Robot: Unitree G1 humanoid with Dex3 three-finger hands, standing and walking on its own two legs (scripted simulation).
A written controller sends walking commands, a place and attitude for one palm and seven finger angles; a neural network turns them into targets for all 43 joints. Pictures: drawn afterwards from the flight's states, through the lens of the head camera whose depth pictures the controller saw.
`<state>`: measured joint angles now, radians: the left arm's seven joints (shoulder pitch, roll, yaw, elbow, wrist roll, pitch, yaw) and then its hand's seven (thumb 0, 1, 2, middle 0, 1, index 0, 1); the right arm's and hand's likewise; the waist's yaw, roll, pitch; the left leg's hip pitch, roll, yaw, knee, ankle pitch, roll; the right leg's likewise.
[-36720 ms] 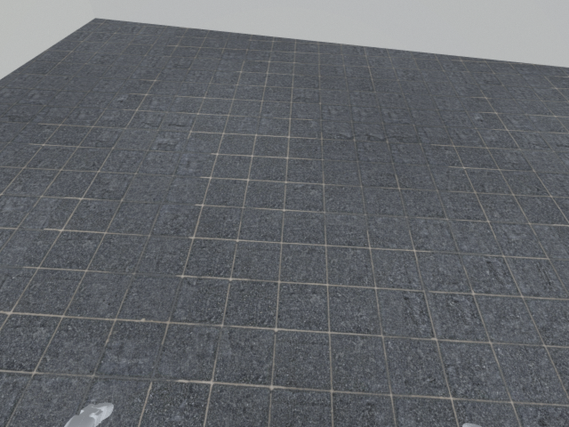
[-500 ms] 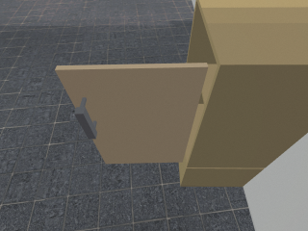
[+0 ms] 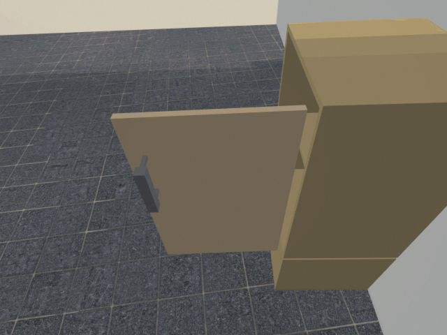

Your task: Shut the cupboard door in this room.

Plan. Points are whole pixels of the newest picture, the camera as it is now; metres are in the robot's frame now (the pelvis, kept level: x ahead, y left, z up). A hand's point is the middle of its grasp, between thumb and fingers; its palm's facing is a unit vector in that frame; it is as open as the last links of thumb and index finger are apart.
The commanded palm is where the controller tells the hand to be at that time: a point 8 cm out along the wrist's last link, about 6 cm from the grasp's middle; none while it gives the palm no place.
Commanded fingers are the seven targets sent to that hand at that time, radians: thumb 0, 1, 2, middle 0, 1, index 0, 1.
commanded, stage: come to a stop and stand still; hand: left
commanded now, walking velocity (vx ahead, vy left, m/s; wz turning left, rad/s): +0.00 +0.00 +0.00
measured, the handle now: (149, 184) +0.44 +0.21 +0.00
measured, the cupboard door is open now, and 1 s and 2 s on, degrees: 92 92 92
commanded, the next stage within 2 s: look again from close up in 0.14 s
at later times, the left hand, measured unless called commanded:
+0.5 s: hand out of the picture +0.06 +0.16 -0.16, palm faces -0.01 -0.97 -0.22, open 7.3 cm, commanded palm none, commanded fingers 0.00 0.90 0.90 -0.20 -0.30 -0.20 -0.30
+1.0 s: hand out of the picture +0.06 +0.14 -0.17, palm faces +0.03 -0.97 -0.24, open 7.3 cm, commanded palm none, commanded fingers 0.00 0.90 0.90 -0.20 -0.30 -0.20 -0.30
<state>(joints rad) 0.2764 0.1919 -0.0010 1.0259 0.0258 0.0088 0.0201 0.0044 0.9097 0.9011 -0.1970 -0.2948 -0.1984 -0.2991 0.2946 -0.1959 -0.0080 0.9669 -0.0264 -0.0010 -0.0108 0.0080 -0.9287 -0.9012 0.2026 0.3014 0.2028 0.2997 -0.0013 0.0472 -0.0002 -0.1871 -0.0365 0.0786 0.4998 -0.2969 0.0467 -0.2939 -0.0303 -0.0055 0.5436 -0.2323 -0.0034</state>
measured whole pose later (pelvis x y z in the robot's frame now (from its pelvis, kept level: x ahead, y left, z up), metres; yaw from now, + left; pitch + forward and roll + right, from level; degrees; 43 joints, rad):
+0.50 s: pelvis +0.04 -0.02 +0.01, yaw +0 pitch +0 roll +1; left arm 0.22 0.17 -0.02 1.11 0.01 -0.02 0.03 0.01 0.93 0.90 -0.20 -0.29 -0.20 -0.30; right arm 0.26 -0.18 0.02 1.09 -0.02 -0.03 -0.03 0.01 -0.91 -0.90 0.20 0.30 0.20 0.30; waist 0.00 0.01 0.05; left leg -0.10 -0.01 0.06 0.40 -0.30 0.01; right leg -0.22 0.00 -0.02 0.48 -0.26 -0.03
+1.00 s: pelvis +0.04 -0.04 +0.00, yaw +1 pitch +0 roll +1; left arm 0.22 0.17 0.00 1.07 0.01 -0.01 0.04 0.00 0.91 0.90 -0.20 -0.29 -0.20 -0.30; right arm 0.24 -0.16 0.00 1.09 -0.01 0.00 -0.04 0.01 -0.91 -0.90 0.20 0.30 0.20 0.30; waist 0.00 0.01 0.08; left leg -0.11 0.02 0.04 0.43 -0.30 -0.03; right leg -0.23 0.02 -0.05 0.50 -0.27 -0.06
